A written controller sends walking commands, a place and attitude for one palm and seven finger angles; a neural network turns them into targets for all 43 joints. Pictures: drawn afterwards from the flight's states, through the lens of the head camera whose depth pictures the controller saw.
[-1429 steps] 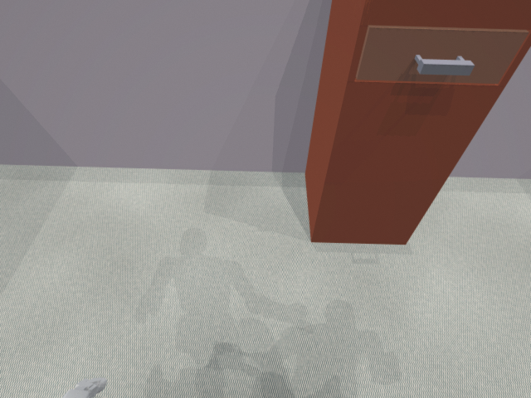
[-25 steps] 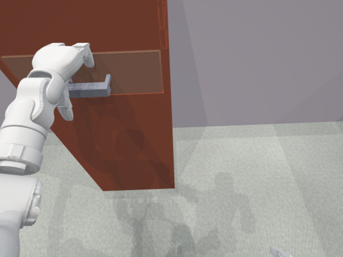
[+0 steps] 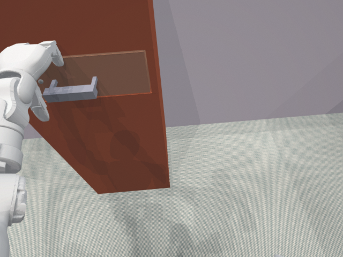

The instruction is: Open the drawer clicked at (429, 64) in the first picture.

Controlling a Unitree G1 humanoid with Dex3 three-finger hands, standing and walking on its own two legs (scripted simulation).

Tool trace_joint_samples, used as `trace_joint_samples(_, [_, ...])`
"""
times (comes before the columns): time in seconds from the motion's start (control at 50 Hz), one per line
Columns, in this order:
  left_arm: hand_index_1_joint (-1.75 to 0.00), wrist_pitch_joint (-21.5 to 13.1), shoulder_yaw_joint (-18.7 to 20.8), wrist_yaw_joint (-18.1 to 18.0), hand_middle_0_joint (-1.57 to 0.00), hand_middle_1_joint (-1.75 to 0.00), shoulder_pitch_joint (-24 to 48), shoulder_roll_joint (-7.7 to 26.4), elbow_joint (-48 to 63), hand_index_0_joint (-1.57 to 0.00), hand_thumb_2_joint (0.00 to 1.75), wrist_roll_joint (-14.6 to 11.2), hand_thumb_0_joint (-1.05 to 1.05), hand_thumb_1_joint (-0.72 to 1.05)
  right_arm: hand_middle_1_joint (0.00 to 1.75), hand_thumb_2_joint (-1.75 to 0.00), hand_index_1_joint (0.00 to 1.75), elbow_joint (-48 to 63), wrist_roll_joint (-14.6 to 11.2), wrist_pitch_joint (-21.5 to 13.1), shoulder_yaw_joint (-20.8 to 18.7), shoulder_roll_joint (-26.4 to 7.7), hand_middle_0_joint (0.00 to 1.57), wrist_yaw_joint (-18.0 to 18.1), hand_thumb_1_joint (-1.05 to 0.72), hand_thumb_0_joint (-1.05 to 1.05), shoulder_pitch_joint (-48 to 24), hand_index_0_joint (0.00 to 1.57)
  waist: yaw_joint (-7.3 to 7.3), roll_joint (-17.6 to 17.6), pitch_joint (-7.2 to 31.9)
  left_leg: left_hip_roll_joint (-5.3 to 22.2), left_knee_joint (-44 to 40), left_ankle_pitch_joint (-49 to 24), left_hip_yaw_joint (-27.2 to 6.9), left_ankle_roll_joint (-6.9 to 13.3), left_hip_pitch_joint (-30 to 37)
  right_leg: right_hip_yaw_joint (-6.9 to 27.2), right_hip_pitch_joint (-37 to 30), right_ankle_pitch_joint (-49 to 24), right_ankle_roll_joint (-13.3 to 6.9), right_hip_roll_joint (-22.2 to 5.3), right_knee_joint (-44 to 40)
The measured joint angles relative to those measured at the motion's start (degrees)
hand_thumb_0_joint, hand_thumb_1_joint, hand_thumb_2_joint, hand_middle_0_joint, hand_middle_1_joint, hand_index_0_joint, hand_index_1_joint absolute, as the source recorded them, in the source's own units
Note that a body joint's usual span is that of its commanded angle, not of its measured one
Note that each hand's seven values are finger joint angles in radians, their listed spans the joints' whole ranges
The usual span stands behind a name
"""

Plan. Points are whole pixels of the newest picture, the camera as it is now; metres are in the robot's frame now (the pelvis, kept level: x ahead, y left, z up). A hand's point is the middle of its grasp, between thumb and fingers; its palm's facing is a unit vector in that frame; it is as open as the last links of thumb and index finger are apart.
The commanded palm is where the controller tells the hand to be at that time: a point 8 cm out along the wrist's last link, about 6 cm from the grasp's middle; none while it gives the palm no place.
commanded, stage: lower the fingers behind the handle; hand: left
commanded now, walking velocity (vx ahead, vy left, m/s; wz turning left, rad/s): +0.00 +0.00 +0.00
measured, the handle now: (72, 87) +0.50 +0.28 +0.10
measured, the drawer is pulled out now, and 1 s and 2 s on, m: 0.00 0.00 0.00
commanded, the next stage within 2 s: close the thumb around the handle in 1.64 s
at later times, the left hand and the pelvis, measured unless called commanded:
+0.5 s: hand (59, 86) +0.46 +0.28 +0.15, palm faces +0.03 +0.00 -1.00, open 13.6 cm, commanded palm +0.44 +0.29 +0.19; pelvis +0.00 +0.01 +0.00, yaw +0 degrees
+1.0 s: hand (62, 98) +0.45 +0.29 +0.11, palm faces -0.01 +0.03 -1.00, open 13.8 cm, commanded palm +0.44 +0.29 +0.16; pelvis -0.01 +0.00 -0.01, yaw +0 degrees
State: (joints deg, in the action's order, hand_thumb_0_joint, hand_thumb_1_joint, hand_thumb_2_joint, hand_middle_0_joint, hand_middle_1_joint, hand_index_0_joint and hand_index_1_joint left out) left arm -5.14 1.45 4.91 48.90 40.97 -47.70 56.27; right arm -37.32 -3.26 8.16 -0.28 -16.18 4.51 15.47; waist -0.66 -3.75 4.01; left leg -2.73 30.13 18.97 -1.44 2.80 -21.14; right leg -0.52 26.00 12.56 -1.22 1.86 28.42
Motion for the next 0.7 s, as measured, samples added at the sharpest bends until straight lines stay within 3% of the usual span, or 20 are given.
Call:
trace_joint_samples(0.16, [-1.2, -2.9, -3.5, 1.9, -0.32, -1.2, 0.3, -1.6, 1.9, -0.33, 0.3, -0.9, 0.0, -0.49, 0.3, -0.9, 0.3, -0.2, 0.1, -0.5, -1.0, -0.8, 0.2, 0.6, -0.91, 0.0, 0.1, 0.2, 0.39, 0.8, -0.3, -0.3, 1.2, 0.4, -1.1, 0.0, -1.0, -1.1, 0.3, 0.4, 0.0, -0.4, 0.5])
trace_joint_samples(0.32, [-1.2, -5.7, -0.7, -2.5, -0.37, -1.23, -1.1, -2.9, 2.1, -0.33, 0.3, 0.0, 0.0, -0.49, 0.3, -0.9, 0.3, 0.3, 0.9, -0.8, -0.9, 0.0, 0.2, -0.2, -0.91, 0.0, -0.4, 0.2, 0.1, 0.9, 0.6, -0.3, 2.5, 1.1, -0.2, 0.3, -2.8, -0.3, 2.5, 0.9, 0.3, -0.3, 1.8])
trace_joint_samples(0.48, [-1.25, -2.8, -1.8, -5.9, -0.4, -1.23, 0.5, -4.6, -0.3, -0.35, 0.3, 0.7, 0.0, -0.49, 0.3, -0.9, 0.3, -0.4, 0.7, -0.4, 0.1, 1.3, 0.2, -1.1, -0.91, 0.0, -0.4, 0.2, 0.3, 0.5, 1.1, -0.5, 3.1, 1.1, 0.0, 0.4, -3.8, -0.1, 3.6, 0.9, 0.5, -0.5, 2.6])
trace_joint_samples(0.7, [-1.26, 0.1, -2.5, -5.9, -0.36, -1.22, 1.7, -3.8, -4.7, -0.34, 0.3, 2.7, 0.0, -0.49, 0.3, -0.9, 0.3, 0.4, 0.3, -0.3, 0.7, 1.0, 0.2, -0.5, -0.9, 0.0, 0.6, 0.2, -0.97, 0.7, 1.3, -0.3, 3.5, 0.8, 0.7, 0.3, -4.3, 0.5, 4.3, 0.5, 0.3, -0.2, 3.2])
